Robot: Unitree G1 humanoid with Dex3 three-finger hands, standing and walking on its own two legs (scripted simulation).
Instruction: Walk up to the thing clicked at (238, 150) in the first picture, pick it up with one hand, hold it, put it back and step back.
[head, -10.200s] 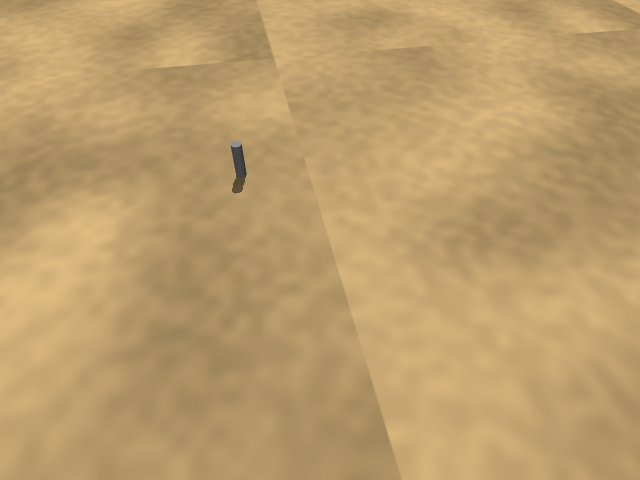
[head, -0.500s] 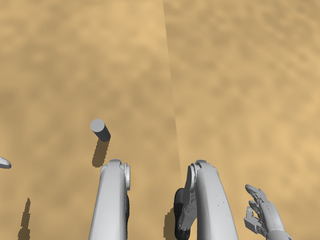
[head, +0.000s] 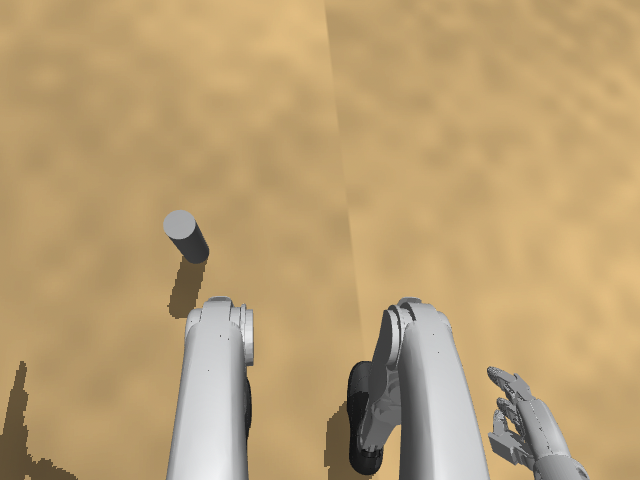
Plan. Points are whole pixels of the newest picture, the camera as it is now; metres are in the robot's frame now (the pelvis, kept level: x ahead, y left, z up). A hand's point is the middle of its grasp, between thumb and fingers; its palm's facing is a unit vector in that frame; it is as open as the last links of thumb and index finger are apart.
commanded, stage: go down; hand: left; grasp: from the side
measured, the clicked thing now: (189, 239) +0.45 +0.24 -0.33
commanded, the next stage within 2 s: approach in 0.68 s
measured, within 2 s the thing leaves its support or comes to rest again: neither
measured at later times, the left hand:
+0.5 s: hand out of the picture +0.38 +0.42 -0.03, palm faces +0.19 -0.98 -0.10, open 17.5 cm
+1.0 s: hand out of the picture +0.38 +0.42 -0.06, palm faces +0.21 -0.98 -0.04, open 17.6 cm
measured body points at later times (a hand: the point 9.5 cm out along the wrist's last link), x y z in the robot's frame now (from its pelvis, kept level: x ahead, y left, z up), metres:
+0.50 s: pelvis +0.00 +0.00 -0.03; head +0.20 +0.07 +0.36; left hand +0.36 +0.47 -0.02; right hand +0.14 -0.28 -0.13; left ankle +0.08 +0.12 -0.39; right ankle +0.11 -0.13 -0.39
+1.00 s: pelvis +0.00 +0.00 -0.06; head +0.21 +0.08 +0.33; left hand +0.37 +0.47 -0.05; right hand +0.15 -0.28 -0.15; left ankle +0.08 +0.12 -0.39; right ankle +0.11 -0.13 -0.39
